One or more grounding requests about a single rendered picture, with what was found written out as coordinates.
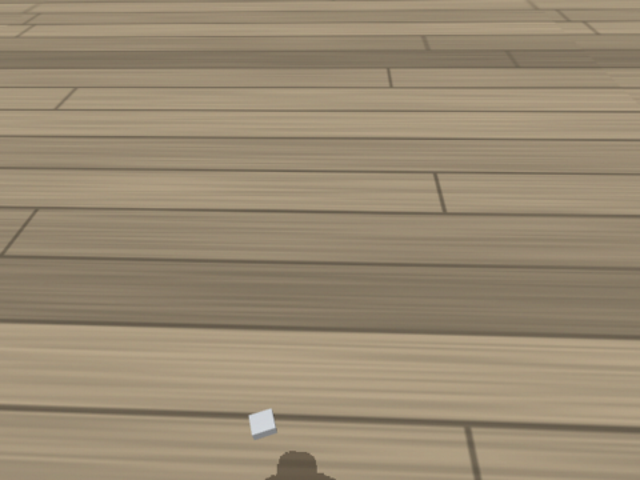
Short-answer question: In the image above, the small box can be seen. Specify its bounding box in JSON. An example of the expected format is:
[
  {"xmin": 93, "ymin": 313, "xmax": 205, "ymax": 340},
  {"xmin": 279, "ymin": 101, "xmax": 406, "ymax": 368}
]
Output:
[{"xmin": 249, "ymin": 408, "xmax": 277, "ymax": 440}]

